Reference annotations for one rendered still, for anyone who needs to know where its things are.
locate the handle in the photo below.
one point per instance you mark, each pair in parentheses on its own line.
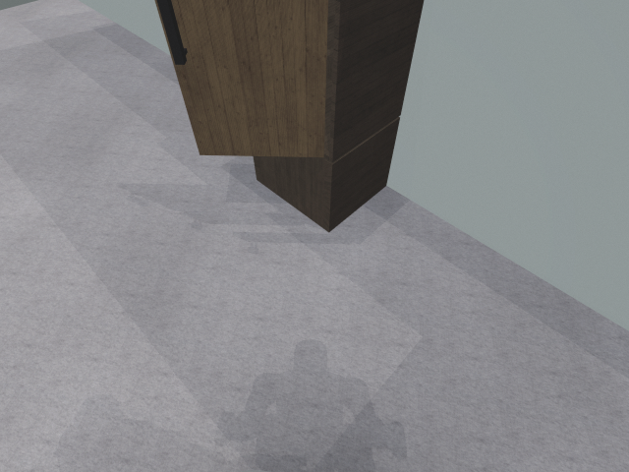
(172,31)

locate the cupboard door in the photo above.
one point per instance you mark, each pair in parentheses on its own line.
(254,83)

